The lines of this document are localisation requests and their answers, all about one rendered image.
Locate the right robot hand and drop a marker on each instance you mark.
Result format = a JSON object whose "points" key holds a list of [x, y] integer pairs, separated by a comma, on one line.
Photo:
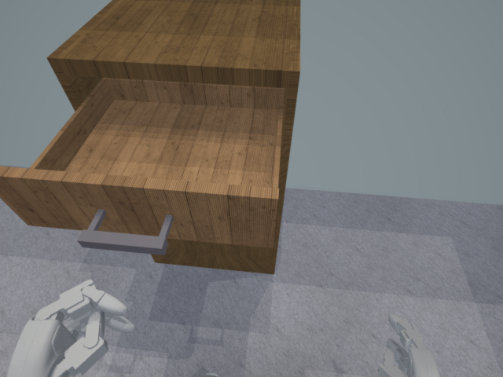
{"points": [[418, 362]]}

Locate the cabinet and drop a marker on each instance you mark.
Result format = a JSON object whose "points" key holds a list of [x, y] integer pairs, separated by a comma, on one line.
{"points": [[226, 42]]}

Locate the handle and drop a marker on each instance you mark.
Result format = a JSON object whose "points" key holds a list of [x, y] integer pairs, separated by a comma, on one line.
{"points": [[115, 241]]}

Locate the drawer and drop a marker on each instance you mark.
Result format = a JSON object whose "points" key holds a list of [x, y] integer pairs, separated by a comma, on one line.
{"points": [[207, 154]]}

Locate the left robot hand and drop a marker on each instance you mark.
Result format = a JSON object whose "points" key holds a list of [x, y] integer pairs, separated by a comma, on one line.
{"points": [[45, 340]]}

